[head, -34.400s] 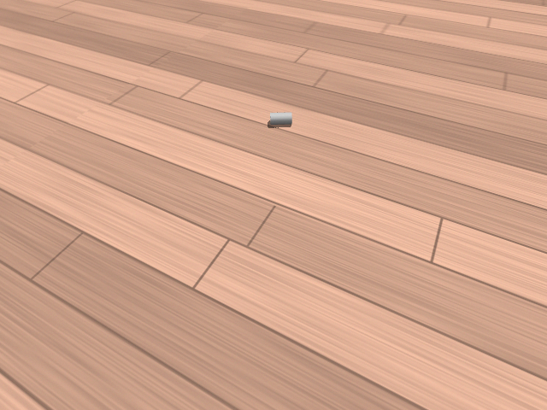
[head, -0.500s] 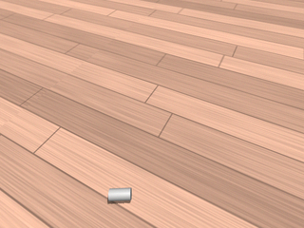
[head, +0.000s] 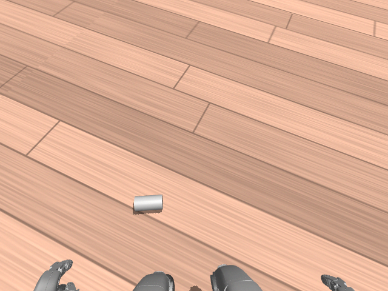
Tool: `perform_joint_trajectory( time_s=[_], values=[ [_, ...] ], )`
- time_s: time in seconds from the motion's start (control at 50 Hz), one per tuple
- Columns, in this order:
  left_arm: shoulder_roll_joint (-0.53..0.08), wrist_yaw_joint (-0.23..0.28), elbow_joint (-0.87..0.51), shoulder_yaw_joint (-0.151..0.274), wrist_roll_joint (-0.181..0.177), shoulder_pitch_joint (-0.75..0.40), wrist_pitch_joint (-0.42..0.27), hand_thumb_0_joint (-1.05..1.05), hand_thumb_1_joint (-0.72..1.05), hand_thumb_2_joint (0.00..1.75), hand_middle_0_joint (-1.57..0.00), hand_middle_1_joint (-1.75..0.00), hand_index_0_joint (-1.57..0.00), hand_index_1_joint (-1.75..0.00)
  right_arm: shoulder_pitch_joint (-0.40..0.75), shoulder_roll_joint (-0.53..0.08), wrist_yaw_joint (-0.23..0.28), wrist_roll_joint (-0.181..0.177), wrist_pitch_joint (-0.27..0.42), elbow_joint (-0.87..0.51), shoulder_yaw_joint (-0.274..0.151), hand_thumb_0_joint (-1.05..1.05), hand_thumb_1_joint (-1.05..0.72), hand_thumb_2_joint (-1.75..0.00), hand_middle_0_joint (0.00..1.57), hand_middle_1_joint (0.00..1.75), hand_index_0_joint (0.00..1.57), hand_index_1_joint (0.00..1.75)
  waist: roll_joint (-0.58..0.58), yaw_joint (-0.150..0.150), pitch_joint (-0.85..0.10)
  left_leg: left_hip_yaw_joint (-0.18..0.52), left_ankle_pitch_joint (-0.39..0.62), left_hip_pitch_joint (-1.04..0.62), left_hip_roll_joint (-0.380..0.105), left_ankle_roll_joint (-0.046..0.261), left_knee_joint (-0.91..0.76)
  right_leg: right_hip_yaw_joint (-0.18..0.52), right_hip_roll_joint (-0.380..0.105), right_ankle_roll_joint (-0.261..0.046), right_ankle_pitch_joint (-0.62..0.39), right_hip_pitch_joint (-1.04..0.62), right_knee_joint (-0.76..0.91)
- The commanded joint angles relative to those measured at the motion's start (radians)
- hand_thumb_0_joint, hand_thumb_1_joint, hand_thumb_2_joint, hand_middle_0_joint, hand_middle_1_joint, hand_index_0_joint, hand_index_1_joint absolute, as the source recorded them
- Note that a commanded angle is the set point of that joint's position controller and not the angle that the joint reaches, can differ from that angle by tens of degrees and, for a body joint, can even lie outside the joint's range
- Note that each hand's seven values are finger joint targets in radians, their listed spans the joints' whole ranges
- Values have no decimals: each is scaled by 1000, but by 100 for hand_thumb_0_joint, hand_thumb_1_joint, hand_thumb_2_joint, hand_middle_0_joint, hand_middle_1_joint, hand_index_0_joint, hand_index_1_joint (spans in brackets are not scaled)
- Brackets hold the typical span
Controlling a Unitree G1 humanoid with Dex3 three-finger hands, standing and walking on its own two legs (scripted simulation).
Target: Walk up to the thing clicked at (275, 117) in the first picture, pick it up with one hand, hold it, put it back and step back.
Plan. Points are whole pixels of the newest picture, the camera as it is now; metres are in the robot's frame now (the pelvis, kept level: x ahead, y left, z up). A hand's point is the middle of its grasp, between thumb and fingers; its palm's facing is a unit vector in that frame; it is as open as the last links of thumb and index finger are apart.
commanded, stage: step back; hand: left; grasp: from above
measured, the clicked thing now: (148, 202) +0.50 +0.21 -0.73
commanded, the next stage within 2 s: none
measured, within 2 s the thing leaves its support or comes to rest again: neither
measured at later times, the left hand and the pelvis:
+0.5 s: hand out of the picture -0.01 +0.25 -0.14, palm faces +0.03 -0.91 -0.42, open 7.4 cm; pelvis -0.13 -0.01 -0.01, yaw +3 degrees
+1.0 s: hand out of the picture -0.24 +0.23 -0.15, palm faces -0.02 -0.91 -0.41, open 7.4 cm; pelvis -0.30 -0.04 -0.01, yaw -1 degrees
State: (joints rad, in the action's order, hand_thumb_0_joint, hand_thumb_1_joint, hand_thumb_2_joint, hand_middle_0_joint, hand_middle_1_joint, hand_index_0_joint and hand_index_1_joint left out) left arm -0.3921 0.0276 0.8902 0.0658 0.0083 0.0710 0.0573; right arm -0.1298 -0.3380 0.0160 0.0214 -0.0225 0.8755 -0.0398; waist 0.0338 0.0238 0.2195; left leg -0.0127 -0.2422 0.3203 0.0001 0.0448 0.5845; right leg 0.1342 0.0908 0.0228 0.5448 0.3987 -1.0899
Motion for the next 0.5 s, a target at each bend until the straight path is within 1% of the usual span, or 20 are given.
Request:
perform_joint_trajectory(
  time_s=[0.0,0.04,0.06,0.1,0.12,0.14,0.16,0.18,0.2,0.22,0.24,0.28,0.34,0.36,0.38,0.4,0.42,0.44,0.46,0.48],
  values=[
    [-165,1,-87,60,2,47,-26,0,90,90,-20,-30,-20,-30,-63,-287,20,4,16,-84,-79,0,-90,-90,20,30,20,30,-164,31,-305,277,585,-324,-272,226,-79,-26,-42,1,-14,42,160],
    [-160,-6,-80,64,5,77,-30,0,90,90,-20,-30,-20,-30,-36,-299,16,4,11,-95,-79,0,-90,-90,20,30,20,30,-193,20,-322,273,480,-270,-265,206,-83,-71,-64,-14,-41,-28,271],
    [-158,-9,-73,63,6,112,-31,0,90,90,-20,-30,-20,-30,-11,-305,13,2,8,-105,-79,0,-90,-90,20,30,20,30,-197,4,-332,263,415,-235,-259,195,-79,-86,-70,-24,-68,-72,336],
    [-151,-15,-35,70,13,200,-38,0,90,90,-20,-30,-20,-30,29,-310,9,-8,-1,-112,-77,0,-90,-90,20,30,20,30,-184,-44,-334,219,312,-90,-220,131,-44,-132,-68,-54,-253,-243,566],
    [-165,-13,-32,76,22,215,-42,0,90,90,-20,-30,-20,-30,28,-283,7,-14,-5,-104,-67,0,-90,-90,20,30,20,30,-151,-47,-318,204,196,4,-185,79,-20,-84,-93,-74,-316,-305,633],
    [-233,-14,-50,92,36,213,-50,0,90,90,-20,-30,-20,-30,27,-245,4,-23,-7,-115,-55,0,-90,-90,20,30,20,30,43,-46,-278,142,0,177,-70,9,132,199,-262,-138,-303,-318,700],
    [-339,-18,-85,112,22,147,-47,0,90,90,-20,-30,-20,-30,70,-224,11,-23,-10,-128,-57,0,-90,-90,20,30,20,30,237,-78,-219,68,-342,194,109,-38,391,414,-474,-320,-367,-134,794],
    [-338,-12,-127,110,32,83,-55,0,90,90,-20,-30,-20,-30,61,-250,17,-16,-15,-104,-68,0,-90,-90,20,30,20,30,194,-65,-168,176,-379,153,94,-48,582,474,-527,-370,-469,-20,790],
    [-268,-7,-137,98,16,38,-58,0,90,90,-20,-30,-20,-30,15,-252,14,-22,-16,-85,-64,0,-90,-90,20,30,20,30,84,-30,-160,230,-310,143,107,-41,636,321,-437,-319,-551,-29,749],
    [-237,-3,-146,85,18,-15,-59,0,90,90,-20,-30,-20,-30,-41,-240,14,-30,-12,-62,-62,0,-90,-90,20,30,20,30,70,12,-169,230,-255,160,130,-41,641,185,-352,-263,-648,-81,702],
    [-228,-1,-158,87,22,-50,-56,0,90,90,-20,-30,-20,-30,-66,-238,17,-33,-8,-52,-59,0,-90,-90,20,30,20,30,103,25,-170,196,-233,160,137,-45,650,121,-327,-236,-658,-87,693],
    [-204,1,-174,79,26,-11,-55,0,90,90,-20,-30,-20,-30,-73,-248,19,-23,-3,-50,-53,0,-90,-90,20,30,20,30,106,-12,-194,166,-238,163,133,-62,624,84,-310,-232,-700,-168,659],
    [-195,10,-167,76,30,83,-50,0,90,90,-20,-30,-20,-30,-25,-237,17,-19,-4,-78,-49,0,-90,-90,20,30,20,30,109,-72,-217,141,-283,200,103,-71,464,89,-328,-249,-740,-317,621],
    [-210,13,-171,78,30,93,-48,0,90,90,-20,-30,-20,-30,-24,-236,16,-18,-3,-87,-50,0,-90,-90,20,30,20,30,137,-75,-229,130,-292,182,82,-69,395,107,-347,-254,-759,-340,612],
    [-215,13,-173,78,30,105,-45,0,90,90,-20,-30,-20,-30,-28,-233,15,-17,-1,-89,-50,0,-90,-90,20,30,20,30,151,-82,-244,111,-294,160,71,-68,321,109,-346,-253,-781,-363,598],
    [-218,12,-176,77,27,103,-43,0,90,90,-20,-30,-20,-30,-45,-226,13,-14,0,-84,-50,0,-90,-90,20,30,20,30,165,-79,-264,92,-287,134,59,-62,248,107,-348,-248,-790,-379,586],
    [-222,11,-185,75,23,80,-40,0,90,90,-20,-30,-20,-30,-77,-226,11,-10,2,-74,-53,0,-90,-90,20,30,20,30,182,-59,-281,75,-269,86,33,-48,165,110,-354,-240,-774,-361,576],
    [-222,8,-192,72,18,74,-35,0,90,90,-20,-30,-20,-30,-97,-225,8,-9,7,-62,-57,0,-90,-90,20,30,20,30,171,-48,-294,48,-216,40,36,-38,58,92,-331,-225,-761,-353,543],
    [-230,4,-199,69,10,49,-31,0,90,90,-20,-30,-20,-30,-139,-220,6,-4,11,-44,-60,0,-90,-90,20,30,20,30,159,-17,-303,18,-104,-43,37,-28,-61,65,-315,-200,-733,-299,504],
    [-226,0,-204,63,5,45,-25,0,90,90,-20,-30,-20,-30,-165,-231,5,-1,16,-35,-67,0,-90,-90,20,30,20,30,111,0,-308,28,48,-118,24,-18,-158,45,-288,-156,-651,-232,470]
  ],
)
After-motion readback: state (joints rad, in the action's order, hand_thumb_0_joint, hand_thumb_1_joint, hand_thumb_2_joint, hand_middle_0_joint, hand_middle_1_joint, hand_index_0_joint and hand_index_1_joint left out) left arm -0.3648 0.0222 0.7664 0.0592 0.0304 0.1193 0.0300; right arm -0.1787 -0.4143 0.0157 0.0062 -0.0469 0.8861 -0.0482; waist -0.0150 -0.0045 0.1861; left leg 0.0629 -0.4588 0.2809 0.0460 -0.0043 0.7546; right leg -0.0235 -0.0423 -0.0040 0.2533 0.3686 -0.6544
